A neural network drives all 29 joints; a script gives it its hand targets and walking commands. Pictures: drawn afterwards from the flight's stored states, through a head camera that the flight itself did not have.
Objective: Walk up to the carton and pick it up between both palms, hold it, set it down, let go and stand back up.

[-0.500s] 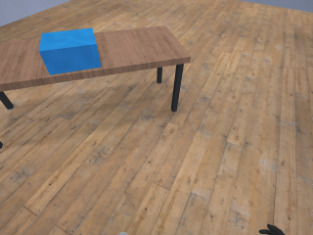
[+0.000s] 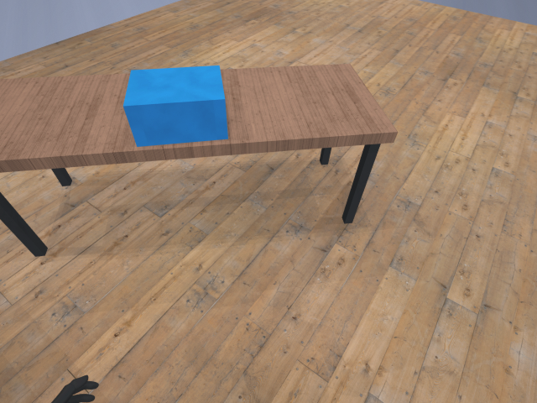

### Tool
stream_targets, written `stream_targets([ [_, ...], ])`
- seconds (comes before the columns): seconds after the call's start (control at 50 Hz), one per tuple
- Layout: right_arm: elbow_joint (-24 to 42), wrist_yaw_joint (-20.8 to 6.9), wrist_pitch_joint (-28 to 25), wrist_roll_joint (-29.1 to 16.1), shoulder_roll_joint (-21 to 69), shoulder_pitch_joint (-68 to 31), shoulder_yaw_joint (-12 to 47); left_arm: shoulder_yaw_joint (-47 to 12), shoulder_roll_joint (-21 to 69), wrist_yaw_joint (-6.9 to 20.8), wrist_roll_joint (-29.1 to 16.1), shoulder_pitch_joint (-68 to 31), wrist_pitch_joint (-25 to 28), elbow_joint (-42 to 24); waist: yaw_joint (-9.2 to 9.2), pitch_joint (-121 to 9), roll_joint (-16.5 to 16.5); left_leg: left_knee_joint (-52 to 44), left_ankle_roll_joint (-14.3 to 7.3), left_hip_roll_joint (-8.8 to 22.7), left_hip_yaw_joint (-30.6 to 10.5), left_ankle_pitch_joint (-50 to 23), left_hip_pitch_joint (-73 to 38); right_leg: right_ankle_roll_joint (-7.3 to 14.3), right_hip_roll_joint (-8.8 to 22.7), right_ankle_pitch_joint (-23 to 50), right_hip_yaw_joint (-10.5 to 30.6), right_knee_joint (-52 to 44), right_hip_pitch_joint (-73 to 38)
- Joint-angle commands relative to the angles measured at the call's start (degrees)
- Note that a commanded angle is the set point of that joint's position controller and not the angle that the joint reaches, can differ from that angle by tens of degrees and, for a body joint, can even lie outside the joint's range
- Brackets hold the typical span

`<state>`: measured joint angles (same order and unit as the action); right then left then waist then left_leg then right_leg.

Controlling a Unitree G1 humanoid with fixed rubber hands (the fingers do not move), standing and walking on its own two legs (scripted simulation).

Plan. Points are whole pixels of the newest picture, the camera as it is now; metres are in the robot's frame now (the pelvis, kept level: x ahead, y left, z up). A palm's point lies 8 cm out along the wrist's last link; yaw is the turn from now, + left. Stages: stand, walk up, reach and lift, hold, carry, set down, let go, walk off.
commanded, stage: walk up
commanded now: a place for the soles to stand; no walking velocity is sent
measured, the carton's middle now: (179, 104) +1.02 +0.34 -0.13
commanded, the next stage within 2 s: none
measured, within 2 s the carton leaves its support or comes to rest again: neither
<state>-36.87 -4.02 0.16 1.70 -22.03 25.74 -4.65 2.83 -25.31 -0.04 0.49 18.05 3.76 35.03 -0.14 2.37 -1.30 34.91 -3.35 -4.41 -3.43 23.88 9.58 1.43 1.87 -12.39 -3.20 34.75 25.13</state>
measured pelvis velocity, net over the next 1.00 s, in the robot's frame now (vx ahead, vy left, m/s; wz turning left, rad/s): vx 0.31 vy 0.14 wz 0.24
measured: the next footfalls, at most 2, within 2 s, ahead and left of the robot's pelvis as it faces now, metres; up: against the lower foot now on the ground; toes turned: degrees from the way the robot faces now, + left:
right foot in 0.02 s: +0.15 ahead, -0.13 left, +0.00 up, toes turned -3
left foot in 0.40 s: +0.24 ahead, +0.25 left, +0.00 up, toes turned +11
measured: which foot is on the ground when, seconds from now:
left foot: down 0.00-0.02, up 0.04-0.38, down 0.40-0.90, up 0.92-1.00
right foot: up 0.00-0.00, down 0.02-0.42, up 0.44-0.88, down 0.90-1.00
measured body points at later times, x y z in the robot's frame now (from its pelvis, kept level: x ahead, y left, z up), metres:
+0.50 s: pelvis +0.16 +0.12 -0.01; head +0.17 +0.14 +0.44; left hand +0.17 +0.45 -0.11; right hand +0.30 -0.17 -0.09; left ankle +0.20 +0.24 -0.72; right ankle +0.12 -0.08 -0.67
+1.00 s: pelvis +0.31 +0.14 -0.01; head +0.30 +0.13 +0.44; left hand +0.32 +0.47 -0.08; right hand +0.44 -0.15 -0.11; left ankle +0.23 +0.25 -0.67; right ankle +0.41 +0.04 -0.72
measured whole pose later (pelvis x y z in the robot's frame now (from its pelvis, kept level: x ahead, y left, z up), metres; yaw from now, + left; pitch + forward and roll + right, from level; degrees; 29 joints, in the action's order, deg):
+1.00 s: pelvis +0.31 +0.14 -0.01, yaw +14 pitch -5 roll +0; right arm -35.6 -2.4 1.9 1.7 -22.9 24.2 -4.0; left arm 0.6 -24.2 -0.3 0.5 21.6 2.6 35.1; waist -0.2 3.6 1.3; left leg 60.6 -1.5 -2.0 -2.9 30.7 17.6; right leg 1.2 3.4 -15.0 -3.6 39.0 19.8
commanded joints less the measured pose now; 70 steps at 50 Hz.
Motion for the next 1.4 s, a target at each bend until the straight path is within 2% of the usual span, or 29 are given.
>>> stream_targets([
  [0.0, 8.6, 1.6, -1.5, 0.2, -8.1, -1.0, -0.4, 6.4, -17.4, -3.4, 2.8, 18.1, 0.9, -2.9, -5.65, -10.9, -8.7, 30.3, 2.9, -1.2, -2.7, 8.2, 26.7, 10.2, 25.6, -14.1, 38.8, -16.9, -36.7],
  [0.02, 8.6, 2.0, -0.5, 1.1, -12.8, -3.1, -1.9, 6.3, -16.9, -3.7, 2.9, 13.6, 0.3, -4.6, -4.94, -2.9, -1.0, 35.6, 1.8, 1.1, -7.5, 10.9, 29.1, 14.9, 28.1, -29.4, 44.4, -21.3, -28.0],
  [0.04, 8.9, 1.7, 0.3, 1.0, -14.6, -5.2, -2.9, 6.0, -15.7, -3.7, 2.8, 10.9, 0.4, -5.5, -3.89, 3.1, 1.5, 39.1, 2.2, 3.5, -6.7, 7.5, 31.5, 16.1, 27.4, -33.0, 39.8, -22.0, -24.0],
  [0.08, 8.4, 0.7, 0.3, 1.0, -14.0, -4.1, -3.3, 5.0, -14.9, -3.2, 2.2, 8.6, 1.2, -5.7, -1.40, 7.6, 1.5, 34.3, 2.2, 6.7, -7.0, 3.0, 31.2, 12.5, 21.6, -27.9, 26.5, -22.0, -18.1],
  [0.12, 6.6, -0.6, 0.2, 0.5, -11.8, -2.6, -3.0, 4.7, -14.5, -2.8, 2.5, 7.2, 1.9, -6.1, -0.27, 7.0, -3.2, 31.0, 2.7, 6.5, -4.5, -1.7, 26.5, 9.4, 16.2, -22.1, 16.0, -21.7, -12.2],
  [0.28, 8.4, -2.0, 0.4, -0.2, -11.0, -12.7, -2.5, 6.1, -17.4, -2.0, 2.4, 7.9, 1.4, -7.1, -3.39, 7.0, -9.6, 11.3, 2.7, 10.1, 3.5, -4.5, 22.2, 9.1, 16.7, -19.5, 5.5, -18.5, -12.7],
  [0.32, 6.9, -2.2, 0.1, -0.6, -10.7, -9.3, -2.8, 6.1, -17.4, -1.8, 2.1, 4.5, 0.8, -8.3, -0.52, 5.1, -10.1, 4.7, 2.0, 8.9, 5.0, -8.6, 11.8, 7.4, 16.4, -20.1, 1.0, -14.0, -8.5],
  [0.36, 2.2, -1.0, -0.9, 0.0, -12.6, -0.1, -4.2, 4.7, -14.2, -1.5, 1.5, 6.7, 0.0, -6.9, 3.77, -1.7, -0.9, -0.3, 1.4, 4.9, 6.9, -10.0, -5.7, 4.9, 13.3, -14.3, -5.5, 3.5, -2.6],
  [0.38, 0.3, 0.2, -1.3, 0.2, -15.6, 6.5, -5.6, 3.3, -10.4, -1.1, 1.1, 9.5, 0.0, -6.8, 7.39, -9.4, 8.6, -2.6, 0.3, 5.6, -0.7, -4.7, -15.8, 3.1, 10.4, -10.4, -6.8, 21.0, 1.3],
  [0.4, 0.9, 1.6, -1.6, 0.0, -20.5, 7.7, -6.7, 1.9, -5.5, -0.3, 0.8, 6.9, 0.0, -9.0, 8.54, -7.6, 20.8, -10.7, -2.4, 16.0, -21.4, 5.1, -15.7, 0.5, 4.2, -22.9, -5.2, 34.0, 12.8],
  [0.42, 3.3, 2.3, -1.5, -0.4, -21.8, 7.3, -6.2, 3.6, -10.4, -0.8, -0.2, 3.6, -0.9, -11.8, 8.89, -6.8, 17.4, -21.6, -8.4, 24.6, -42.8, 7.8, -13.6, 0.0, 0.4, -24.5, 1.1, 38.9, 18.9],
  [0.48, 4.4, 3.7, -1.7, -0.6, -19.0, 0.5, -4.9, 2.6, -11.0, -0.3, -0.1, 3.5, -1.3, -8.2, 2.96, 0.8, 5.2, -15.5, -7.1, 20.0, -23.7, -9.5, -5.9, 1.5, 5.6, -13.6, 5.9, 37.9, 16.4],
  [0.54, 5.1, 3.4, -2.7, -0.2, -15.4, 1.0, -3.5, 2.6, -9.8, 0.0, 0.7, 6.3, -1.0, -5.2, 2.30, -4.3, 8.0, -13.6, -6.2, 17.2, -15.4, -27.3, -6.7, 0.0, 5.0, -10.8, 4.8, 31.6, 10.0],
  [0.66, 6.8, 3.5, -3.0, -0.2, -15.0, 2.9, -2.6, 2.5, -9.1, 0.6, 0.9, -3.0, -2.0, -7.1, 4.32, 4.8, 7.5, -18.6, -8.8, 17.6, -14.6, -13.5, -4.4, -1.2, 4.4, -6.2, 3.5, 19.5, 13.8],
  [0.78, 6.5, 3.1, -2.2, -0.3, -15.1, 2.7, -2.5, 1.8, -8.0, 0.7, 0.6, -4.3, -0.6, -6.4, 5.75, 0.4, 10.4, -10.7, -7.7, 15.1, -8.7, -26.4, -7.8, 0.0, 1.3, -2.3, -0.6, 2.6, 4.1],
  [0.84, 6.7, 2.5, -1.5, -0.7, -12.1, -0.4, -1.3, 2.7, -9.0, -0.7, 1.2, 6.3, 0.1, -1.3, -0.37, -5.8, 3.3, 2.7, -4.3, 12.1, -4.0, -18.3, 3.9, 1.2, -0.8, 7.1, -1.3, -7.3, -21.3],
  [0.86, 7.0, 2.3, -1.8, -0.4, -10.5, -1.2, -0.6, 3.9, -12.1, -1.3, 1.4, 12.1, 0.1, -0.4, -3.90, -10.4, -1.6, 14.5, -2.3, 8.1, -0.6, -12.4, 11.5, 2.9, 4.3, 3.1, 5.8, -7.4, -31.8],
  [0.88, 8.3, 2.0, -1.9, 0.0, -7.8, 0.2, 0.3, 5.5, -16.9, -2.0, 1.7, 16.4, 0.1, -0.9, -5.46, -12.2, -10.0, 27.1, 1.2, 1.8, 1.6, 8.2, 23.6, 6.1, 20.2, -10.6, 31.1, -12.9, -37.2],
  [0.9, 9.5, 2.8, -0.8, 0.5, -11.6, -1.7, -0.7, 5.9, -18.8, -2.6, 2.2, 15.8, -0.4, -2.5, -5.20, -4.4, -5.1, 32.5, 1.3, 1.9, -3.1, 13.5, 29.4, 10.4, 24.9, -29.0, 43.8, -20.7, -29.0],
  [0.92, 9.8, 2.9, 0.1, 0.7, -15.0, -5.0, -2.1, 5.6, -17.7, -2.7, 2.0, 12.5, -0.5, -3.0, -4.13, 4.9, -0.3, 35.6, 1.1, 4.0, -4.4, 11.0, 31.1, 13.1, 25.0, -43.0, 44.6, -25.3, -19.1],
  [1.0, 7.1, 0.9, -0.3, 0.2, -13.4, -1.1, -2.7, 4.4, -16.1, -2.2, 1.6, 7.6, 0.6, -5.1, 0.02, 7.4, -3.6, 29.1, 1.8, 7.8, -2.3, 1.4, 27.2, 10.3, 16.6, -26.9, 23.0, -21.9, -12.0],
  [1.18, 7.9, -0.4, -0.5, -0.7, -12.5, -9.0, -2.6, 5.5, -17.0, -1.0, 1.8, 7.7, 0.0, -7.1, -2.34, 6.0, -10.5, 9.6, 1.8, 8.9, 6.1, -4.1, 16.2, 9.2, 14.1, -26.6, 12.2, -17.9, -4.5],
  [1.24, 3.0, 0.4, -1.3, -0.8, -13.4, 2.0, -3.8, 4.5, -14.2, -0.6, 1.2, 5.8, -0.9, -7.2, 3.59, -2.8, -4.6, -0.7, 1.5, 4.9, 8.4, -9.3, -6.5, 6.2, 10.1, -26.7, 4.7, -1.2, 1.9],
  [1.26, 1.3, 1.4, -1.8, -0.5, -15.8, 7.0, -4.8, 3.1, -10.1, -0.3, 1.2, 7.8, -1.1, -6.8, 6.33, -7.1, 4.3, -3.2, 1.4, 7.8, 2.3, -4.7, -14.3, 4.2, 8.1, -23.8, 1.3, 12.5, 5.6],
  [1.28, 1.6, 2.3, -2.1, 0.2, -20.5, 9.3, -6.1, 1.2, -4.5, 0.1, 0.5, 6.3, -1.3, -8.2, 8.56, -6.7, 17.4, -11.1, -0.9, 18.2, -18.8, 14.5, -15.6, 1.2, 1.7, -23.1, -0.2, 30.2, 15.8],
  [1.3, 4.3, 3.4, -2.1, 0.7, -22.5, 7.5, -5.9, 2.5, -7.6, -0.6, -0.4, 4.5, -2.1, -10.6, 8.26, -1.8, 15.5, -25.0, -4.9, 27.0, -39.6, 23.0, -9.0, -0.1, -3.0, -22.6, 6.7, 35.8, 22.2],
  [1.32, 4.3, 3.9, -2.3, 0.0, -21.8, 4.3, -5.4, 3.4, -11.2, -0.9, 0.2, 1.4, -3.0, -11.4, 6.84, 4.3, 8.6, -25.5, -7.8, 29.2, -39.1, 26.9, -3.7, 0.4, -0.1, -19.1, 10.8, 39.9, 22.9],
  [1.34, 4.8, 4.3, -2.3, 0.0, -20.9, 2.4, -5.2, 3.4, -11.6, -0.6, -0.1, 2.2, -3.1, -9.7, 4.83, 6.5, 4.6, -24.1, -5.5, 27.2, -32.4, 22.2, -1.3, 0.6, 0.8, -14.4, 12.0, 38.9, 21.6],
  [1.38, 5.2, 4.5, -2.8, 0.2, -18.3, 0.4, -4.5, 3.4, -10.5, 0.4, 0.0, 7.8, -2.7, -5.5, 1.60, 2.1, 5.4, -19.4, -2.7, 20.2, -16.6, -0.6, -3.9, -0.2, 1.4, -9.2, 10.1, 33.1, 14.9],
])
